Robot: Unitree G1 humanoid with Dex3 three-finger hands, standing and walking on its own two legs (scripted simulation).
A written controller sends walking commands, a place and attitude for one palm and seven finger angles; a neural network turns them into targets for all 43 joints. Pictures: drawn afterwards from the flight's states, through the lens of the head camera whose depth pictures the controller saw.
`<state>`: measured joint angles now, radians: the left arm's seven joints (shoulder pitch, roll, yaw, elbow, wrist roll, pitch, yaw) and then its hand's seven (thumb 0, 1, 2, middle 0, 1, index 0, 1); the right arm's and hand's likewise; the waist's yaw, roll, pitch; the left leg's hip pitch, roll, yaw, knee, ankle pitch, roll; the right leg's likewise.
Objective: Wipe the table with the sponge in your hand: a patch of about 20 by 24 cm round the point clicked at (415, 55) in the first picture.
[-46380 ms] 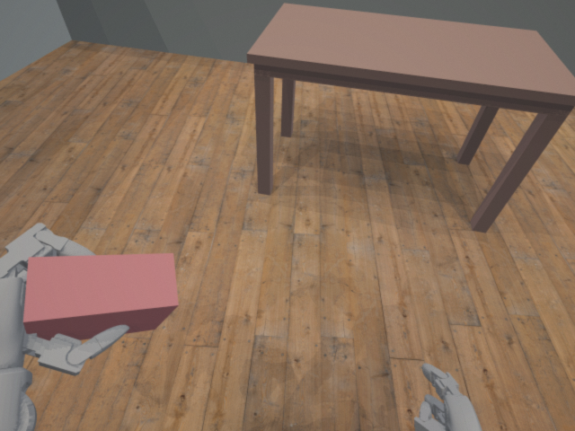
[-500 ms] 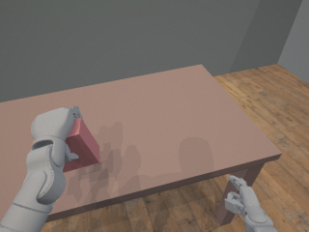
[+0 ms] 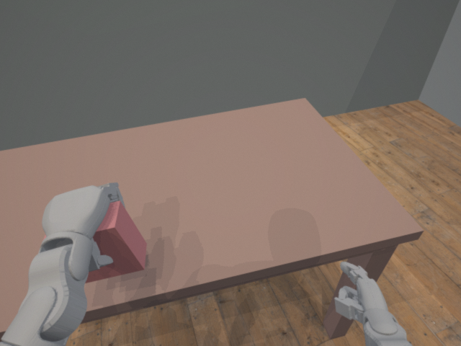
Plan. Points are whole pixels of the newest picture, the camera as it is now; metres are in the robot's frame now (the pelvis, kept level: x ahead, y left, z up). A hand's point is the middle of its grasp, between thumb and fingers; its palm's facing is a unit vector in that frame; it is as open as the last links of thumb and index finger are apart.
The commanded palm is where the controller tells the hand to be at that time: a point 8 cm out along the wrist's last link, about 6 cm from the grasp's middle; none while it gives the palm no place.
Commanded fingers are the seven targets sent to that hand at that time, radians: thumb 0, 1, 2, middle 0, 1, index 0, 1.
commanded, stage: bring the sponge back beside the body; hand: left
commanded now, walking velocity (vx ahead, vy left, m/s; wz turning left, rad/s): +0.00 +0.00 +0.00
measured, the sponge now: (106, 250) +0.23 +0.27 +0.06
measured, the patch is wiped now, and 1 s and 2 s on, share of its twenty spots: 0.95 0.95 0.95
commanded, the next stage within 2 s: step back with the hand held close in 1.00 s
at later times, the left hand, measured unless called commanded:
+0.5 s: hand (81, 253) +0.19 +0.28 +0.11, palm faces +0.06 -0.11 -0.99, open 10.0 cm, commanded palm +0.16 +0.28 +0.18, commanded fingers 0.00 0.10 1.30 -1.20 -1.60 -1.20 -1.60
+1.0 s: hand (72, 256) +0.19 +0.29 +0.11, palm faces +0.09 -0.10 -0.99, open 10.0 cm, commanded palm +0.15 +0.28 +0.18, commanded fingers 0.00 0.10 1.30 -1.20 -1.60 -1.20 -1.60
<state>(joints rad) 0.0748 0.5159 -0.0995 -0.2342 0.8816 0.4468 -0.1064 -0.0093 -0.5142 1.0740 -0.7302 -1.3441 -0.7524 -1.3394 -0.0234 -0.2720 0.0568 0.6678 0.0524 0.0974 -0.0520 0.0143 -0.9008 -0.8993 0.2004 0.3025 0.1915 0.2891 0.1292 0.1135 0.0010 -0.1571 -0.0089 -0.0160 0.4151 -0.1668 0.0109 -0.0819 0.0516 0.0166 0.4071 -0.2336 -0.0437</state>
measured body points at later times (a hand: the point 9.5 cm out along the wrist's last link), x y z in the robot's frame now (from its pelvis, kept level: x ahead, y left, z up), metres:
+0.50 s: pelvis +0.00 +0.00 +0.00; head -0.03 -0.04 +0.45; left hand +0.19 +0.28 +0.16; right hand +0.26 -0.19 -0.07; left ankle +0.04 +0.11 -0.74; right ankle +0.00 -0.10 -0.74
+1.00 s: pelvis +0.00 +0.00 +0.00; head -0.04 -0.03 +0.45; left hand +0.18 +0.29 +0.17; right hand +0.26 -0.19 -0.06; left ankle +0.04 +0.11 -0.74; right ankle +0.00 -0.10 -0.74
